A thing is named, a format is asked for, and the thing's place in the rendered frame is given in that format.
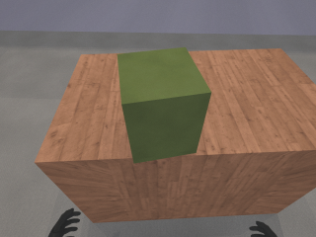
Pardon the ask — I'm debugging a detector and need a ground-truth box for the robot right hand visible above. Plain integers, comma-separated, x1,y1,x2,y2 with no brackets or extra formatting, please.
249,221,277,237

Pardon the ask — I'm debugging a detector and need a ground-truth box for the carton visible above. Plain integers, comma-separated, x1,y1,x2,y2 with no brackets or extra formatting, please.
117,47,211,164

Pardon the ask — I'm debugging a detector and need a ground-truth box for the robot left hand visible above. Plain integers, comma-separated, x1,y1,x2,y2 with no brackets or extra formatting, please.
48,208,81,237

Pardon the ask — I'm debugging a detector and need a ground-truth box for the pedestal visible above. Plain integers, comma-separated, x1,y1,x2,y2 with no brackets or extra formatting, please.
34,48,316,223

